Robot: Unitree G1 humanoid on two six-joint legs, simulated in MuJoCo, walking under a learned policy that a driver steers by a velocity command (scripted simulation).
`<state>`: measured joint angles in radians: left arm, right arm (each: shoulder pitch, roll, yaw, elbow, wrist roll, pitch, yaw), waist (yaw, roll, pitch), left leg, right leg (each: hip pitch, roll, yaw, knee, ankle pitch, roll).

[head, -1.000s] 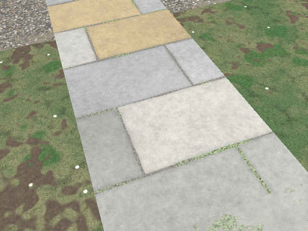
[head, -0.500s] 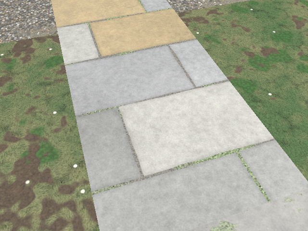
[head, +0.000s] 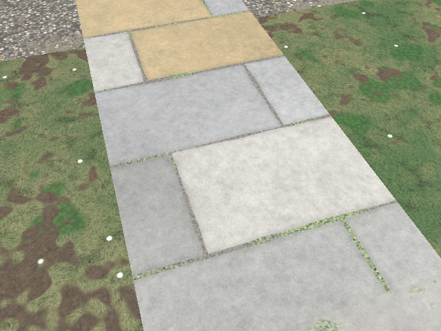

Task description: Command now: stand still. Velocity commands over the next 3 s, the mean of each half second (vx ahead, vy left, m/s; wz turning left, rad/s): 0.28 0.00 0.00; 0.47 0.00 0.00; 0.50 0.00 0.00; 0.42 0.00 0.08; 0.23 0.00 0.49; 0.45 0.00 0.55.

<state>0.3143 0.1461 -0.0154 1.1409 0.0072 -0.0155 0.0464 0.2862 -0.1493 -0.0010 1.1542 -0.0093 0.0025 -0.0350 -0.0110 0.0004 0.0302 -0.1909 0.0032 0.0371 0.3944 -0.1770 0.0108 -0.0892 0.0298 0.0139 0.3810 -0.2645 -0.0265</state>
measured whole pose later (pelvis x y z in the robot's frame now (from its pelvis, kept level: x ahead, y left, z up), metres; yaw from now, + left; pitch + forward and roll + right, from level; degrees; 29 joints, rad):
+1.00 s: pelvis +0.41 +0.02 +0.00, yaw +1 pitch -1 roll -1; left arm 0.34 0.20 0.05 1.07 0.01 -0.09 0.00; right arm 0.24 -0.19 -0.05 0.99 -0.04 -0.06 0.01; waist 0.00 0.02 0.05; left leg -0.51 0.07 0.00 1.13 -0.26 0.08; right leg -0.16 0.10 -0.12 0.34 -0.18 -0.13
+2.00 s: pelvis +0.96 +0.03 -0.01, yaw +4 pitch +0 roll +1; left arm 0.10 0.19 0.04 0.91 0.02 -0.09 0.01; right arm 0.35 -0.19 -0.05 1.03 0.00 -0.05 -0.03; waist -0.04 0.02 0.09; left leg -0.33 -0.02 0.01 1.16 -0.45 0.04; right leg -0.36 -0.01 -0.14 0.49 -0.14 -0.07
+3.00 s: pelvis +1.27 +0.16 -0.01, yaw +37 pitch +1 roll +0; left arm 0.18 0.26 0.05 0.78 0.04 -0.06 -0.01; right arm 0.30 -0.30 -0.07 0.84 -0.02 -0.05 0.02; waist -0.02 0.04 0.05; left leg -0.33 -0.05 -0.07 1.13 -0.37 0.09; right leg -0.35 0.00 -0.07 0.51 -0.18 -0.04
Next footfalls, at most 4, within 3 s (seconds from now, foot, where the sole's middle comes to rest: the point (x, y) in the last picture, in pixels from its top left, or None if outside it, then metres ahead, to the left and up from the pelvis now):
0.80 right None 0.46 -0.02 -0.78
1.34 left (188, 256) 0.78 0.14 -0.78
1.88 right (236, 186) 1.08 -0.04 -0.78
2.42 left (182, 198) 1.03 0.17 -0.78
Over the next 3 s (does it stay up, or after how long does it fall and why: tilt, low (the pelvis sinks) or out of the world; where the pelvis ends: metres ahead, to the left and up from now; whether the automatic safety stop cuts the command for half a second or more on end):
stays up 1.27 0.16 -0.01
